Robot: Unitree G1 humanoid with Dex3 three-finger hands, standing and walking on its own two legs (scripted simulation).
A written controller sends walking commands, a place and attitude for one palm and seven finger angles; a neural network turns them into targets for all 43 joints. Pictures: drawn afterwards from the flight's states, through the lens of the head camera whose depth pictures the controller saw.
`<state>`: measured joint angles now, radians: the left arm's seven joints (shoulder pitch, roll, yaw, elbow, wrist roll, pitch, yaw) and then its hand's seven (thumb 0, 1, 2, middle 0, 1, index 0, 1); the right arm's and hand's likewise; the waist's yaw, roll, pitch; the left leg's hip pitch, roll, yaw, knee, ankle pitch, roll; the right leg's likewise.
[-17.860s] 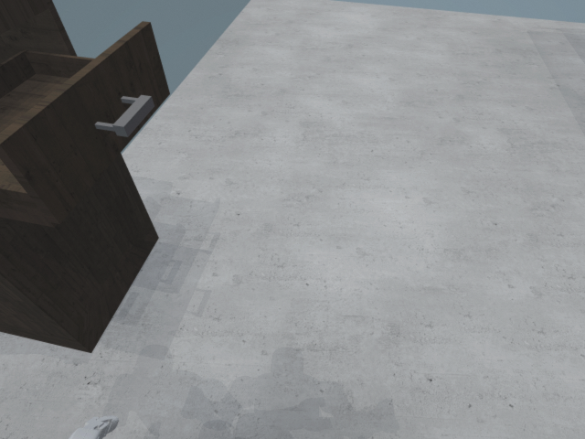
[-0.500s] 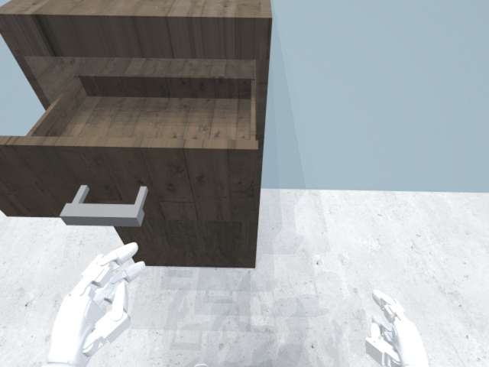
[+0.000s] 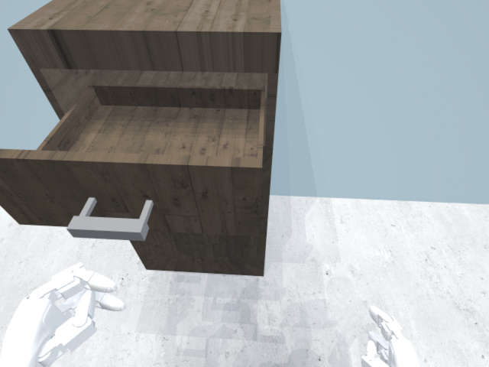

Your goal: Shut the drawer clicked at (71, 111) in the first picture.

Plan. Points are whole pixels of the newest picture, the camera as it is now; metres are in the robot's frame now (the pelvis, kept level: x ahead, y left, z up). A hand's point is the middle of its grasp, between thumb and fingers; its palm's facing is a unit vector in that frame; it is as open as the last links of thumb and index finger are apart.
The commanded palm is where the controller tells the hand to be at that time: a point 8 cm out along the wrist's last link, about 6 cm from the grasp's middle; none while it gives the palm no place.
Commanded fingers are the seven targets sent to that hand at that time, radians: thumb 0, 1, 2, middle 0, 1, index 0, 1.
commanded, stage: raise the hand and make a fist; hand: left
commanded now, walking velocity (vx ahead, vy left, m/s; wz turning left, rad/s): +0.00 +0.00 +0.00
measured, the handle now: (114, 216) +0.33 +0.23 +0.09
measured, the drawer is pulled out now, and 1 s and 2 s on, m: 0.26 0.26 0.26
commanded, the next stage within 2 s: bring the fist close to the handle in 1.08 s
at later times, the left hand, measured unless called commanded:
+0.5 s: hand (66, 318) +0.15 +0.20 +0.15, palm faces +0.00 -0.99 -0.12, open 3.2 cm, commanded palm +0.09 +0.25 +0.17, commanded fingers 0.00 0.90 0.90 -1.40 -1.60 -1.40 -1.60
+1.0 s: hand (61, 314) +0.15 +0.19 +0.18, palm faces +0.03 -0.98 -0.17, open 3.3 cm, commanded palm +0.09 +0.25 +0.19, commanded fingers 0.00 0.90 0.90 -1.40 -1.60 -1.40 -1.60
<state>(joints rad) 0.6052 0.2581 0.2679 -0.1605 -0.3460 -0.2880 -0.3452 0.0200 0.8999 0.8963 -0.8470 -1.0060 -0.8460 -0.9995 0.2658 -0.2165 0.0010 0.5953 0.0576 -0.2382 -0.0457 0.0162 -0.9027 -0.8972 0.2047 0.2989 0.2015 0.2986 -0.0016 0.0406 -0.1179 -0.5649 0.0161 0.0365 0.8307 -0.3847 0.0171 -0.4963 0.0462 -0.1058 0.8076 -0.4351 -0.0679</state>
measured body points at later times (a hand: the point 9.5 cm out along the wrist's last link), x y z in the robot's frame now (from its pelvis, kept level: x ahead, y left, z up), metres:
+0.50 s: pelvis +0.01 +0.04 +0.01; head -0.02 +0.02 +0.46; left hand +0.15 +0.25 +0.16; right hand +0.23 -0.15 -0.02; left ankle +0.02 +0.11 -0.70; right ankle -0.01 -0.06 -0.70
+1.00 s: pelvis +0.00 +0.00 +0.02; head -0.04 -0.03 +0.47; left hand +0.14 +0.24 +0.19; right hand +0.21 -0.21 -0.02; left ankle +0.02 +0.11 -0.70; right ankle -0.01 -0.07 -0.70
